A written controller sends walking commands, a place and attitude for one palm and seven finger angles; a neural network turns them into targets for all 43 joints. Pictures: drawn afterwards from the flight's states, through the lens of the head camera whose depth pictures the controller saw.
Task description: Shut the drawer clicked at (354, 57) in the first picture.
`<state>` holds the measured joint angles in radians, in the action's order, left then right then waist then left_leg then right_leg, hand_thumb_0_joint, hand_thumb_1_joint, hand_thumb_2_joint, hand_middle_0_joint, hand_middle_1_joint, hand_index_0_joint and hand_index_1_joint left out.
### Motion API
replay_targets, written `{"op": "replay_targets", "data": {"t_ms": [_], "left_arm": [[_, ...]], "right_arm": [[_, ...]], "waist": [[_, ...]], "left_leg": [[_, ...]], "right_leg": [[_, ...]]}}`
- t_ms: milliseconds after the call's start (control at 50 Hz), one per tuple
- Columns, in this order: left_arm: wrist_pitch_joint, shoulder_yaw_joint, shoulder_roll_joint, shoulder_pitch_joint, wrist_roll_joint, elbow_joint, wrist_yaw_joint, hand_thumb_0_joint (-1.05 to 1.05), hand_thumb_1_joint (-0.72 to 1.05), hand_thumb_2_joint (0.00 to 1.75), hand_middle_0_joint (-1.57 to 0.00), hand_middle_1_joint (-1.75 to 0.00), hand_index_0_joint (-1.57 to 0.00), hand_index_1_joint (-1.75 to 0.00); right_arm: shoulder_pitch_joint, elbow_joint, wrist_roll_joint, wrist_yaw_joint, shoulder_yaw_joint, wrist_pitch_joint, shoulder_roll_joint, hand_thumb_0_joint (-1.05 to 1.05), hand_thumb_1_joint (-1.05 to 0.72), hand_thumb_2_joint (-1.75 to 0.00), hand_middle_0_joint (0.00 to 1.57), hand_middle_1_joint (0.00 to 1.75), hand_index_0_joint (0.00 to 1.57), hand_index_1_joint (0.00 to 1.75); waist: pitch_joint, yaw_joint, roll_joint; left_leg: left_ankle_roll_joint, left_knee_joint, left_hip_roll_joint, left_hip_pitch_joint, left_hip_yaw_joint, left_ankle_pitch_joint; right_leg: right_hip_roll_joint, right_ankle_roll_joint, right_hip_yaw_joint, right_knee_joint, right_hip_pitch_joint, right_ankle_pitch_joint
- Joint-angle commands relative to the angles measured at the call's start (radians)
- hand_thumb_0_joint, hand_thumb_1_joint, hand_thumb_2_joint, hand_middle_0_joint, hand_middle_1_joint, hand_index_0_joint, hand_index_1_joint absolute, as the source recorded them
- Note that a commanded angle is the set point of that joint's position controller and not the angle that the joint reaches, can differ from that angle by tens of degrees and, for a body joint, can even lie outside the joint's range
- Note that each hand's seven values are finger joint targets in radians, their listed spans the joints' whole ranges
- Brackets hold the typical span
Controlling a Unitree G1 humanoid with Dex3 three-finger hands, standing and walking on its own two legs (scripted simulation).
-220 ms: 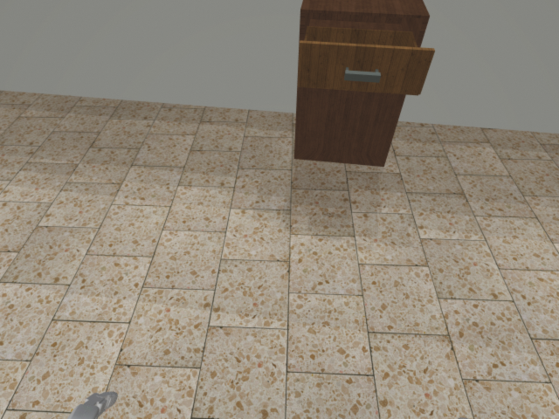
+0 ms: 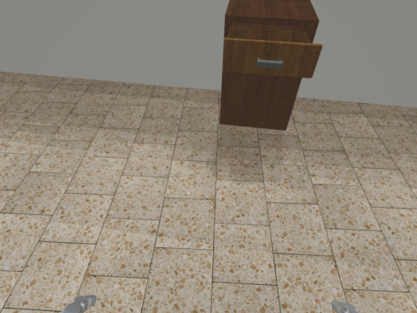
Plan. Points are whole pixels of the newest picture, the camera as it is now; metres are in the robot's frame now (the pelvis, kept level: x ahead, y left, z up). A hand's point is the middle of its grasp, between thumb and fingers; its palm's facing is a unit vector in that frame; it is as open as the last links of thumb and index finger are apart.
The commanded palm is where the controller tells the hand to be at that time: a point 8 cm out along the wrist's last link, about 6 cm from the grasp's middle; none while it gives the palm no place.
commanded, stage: stand and wait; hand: left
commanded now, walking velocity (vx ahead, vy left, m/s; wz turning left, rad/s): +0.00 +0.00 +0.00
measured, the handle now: (269, 61) +1.22 -0.23 -0.09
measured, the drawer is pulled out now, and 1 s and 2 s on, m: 0.29 0.29 0.29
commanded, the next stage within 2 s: look at it before walking up in 0.82 s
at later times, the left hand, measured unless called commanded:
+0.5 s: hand out of the picture +0.04 +0.24 -0.15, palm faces -0.03 -0.94 -0.35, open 7.4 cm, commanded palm none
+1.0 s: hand out of the picture +0.05 +0.24 -0.15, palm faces -0.04 -0.94 -0.34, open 7.4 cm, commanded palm none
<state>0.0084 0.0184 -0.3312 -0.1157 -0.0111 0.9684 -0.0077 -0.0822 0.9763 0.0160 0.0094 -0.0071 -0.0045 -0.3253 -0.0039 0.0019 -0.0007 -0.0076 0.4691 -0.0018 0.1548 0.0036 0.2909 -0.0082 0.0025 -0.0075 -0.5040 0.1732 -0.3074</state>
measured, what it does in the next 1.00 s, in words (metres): stands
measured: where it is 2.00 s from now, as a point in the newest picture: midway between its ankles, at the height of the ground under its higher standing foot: outside the picture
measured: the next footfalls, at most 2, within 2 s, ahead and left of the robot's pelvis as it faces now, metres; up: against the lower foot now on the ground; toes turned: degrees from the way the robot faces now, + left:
right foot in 1.94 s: +0.10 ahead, -0.15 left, +0.00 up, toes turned -17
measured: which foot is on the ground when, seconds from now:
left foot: down 0.00-1.00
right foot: down 0.00-1.00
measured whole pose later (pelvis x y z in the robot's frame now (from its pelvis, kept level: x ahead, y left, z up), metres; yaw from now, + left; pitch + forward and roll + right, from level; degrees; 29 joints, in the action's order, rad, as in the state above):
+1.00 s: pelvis -0.03 +0.00 +0.01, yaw +0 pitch -2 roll +0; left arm 0.00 0.01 -0.34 -0.14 -0.01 1.08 0.00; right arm -0.14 1.11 0.01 0.00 -0.01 -0.01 -0.33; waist -0.03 0.01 0.00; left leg -0.02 0.38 0.01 0.15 0.00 0.20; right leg 0.01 0.01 -0.01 -0.40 0.17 -0.21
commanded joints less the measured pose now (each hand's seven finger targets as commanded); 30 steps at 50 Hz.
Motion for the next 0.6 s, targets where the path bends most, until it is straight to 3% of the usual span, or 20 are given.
{"op": "replay_targets", "data": {"t_ms": [0,240,580], "left_arm": [[-0.031,-0.062,-0.217,0.035,0.001,-0.058,-0.011,0.00,0.90,0.90,-0.20,-0.30,-0.20,-0.30],[-0.032,-0.058,-0.219,0.026,0.004,-0.004,-0.005,0.00,0.90,0.90,-0.20,-0.30,-0.20,-0.30],[-0.031,-0.054,-0.219,0.023,0.002,0.044,-0.002,0.00,0.90,0.90,-0.20,-0.30,-0.20,-0.30]], "right_arm": [[0.040,-0.055,0.001,0.011,0.054,-0.027,-0.208,0.00,-0.90,-0.90,0.20,0.30,0.20,0.30],[0.032,0.001,-0.003,0.009,0.046,-0.026,-0.212,0.00,-0.90,-0.90,0.20,0.30,0.20,0.30],[-0.008,0.062,-0.004,0.005,0.041,-0.029,-0.218,0.00,-0.90,-0.90,0.20,0.30,0.20,0.30]], "waist": [[0.077,0.001,0.014],[0.041,-0.003,0.000],[0.012,-0.003,0.011]], "left_leg": [[0.042,-0.058,0.105,-0.030,0.067,-0.328],[0.035,-0.106,0.108,-0.018,0.075,-0.208],[0.033,-0.153,0.115,0.009,0.095,-0.133]], "right_leg": [[-0.107,0.040,-0.087,0.077,-0.027,0.359],[-0.110,0.040,-0.111,0.147,-0.016,0.232],[-0.103,0.035,-0.124,0.189,0.003,0.100]]}}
